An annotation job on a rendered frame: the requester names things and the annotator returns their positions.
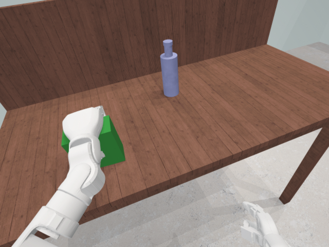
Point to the right robot forearm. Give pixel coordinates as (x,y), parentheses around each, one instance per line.
(274,240)

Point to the left robot forearm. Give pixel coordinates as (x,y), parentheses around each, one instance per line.
(66,207)

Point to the left robot hand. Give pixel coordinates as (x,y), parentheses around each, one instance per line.
(86,121)

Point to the right robot hand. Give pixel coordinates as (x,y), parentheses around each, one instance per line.
(254,232)

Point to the left robot upper arm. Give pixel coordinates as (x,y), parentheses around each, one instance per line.
(34,241)

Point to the sponge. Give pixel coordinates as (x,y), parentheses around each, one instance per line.
(110,143)

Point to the table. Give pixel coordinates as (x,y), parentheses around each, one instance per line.
(238,96)

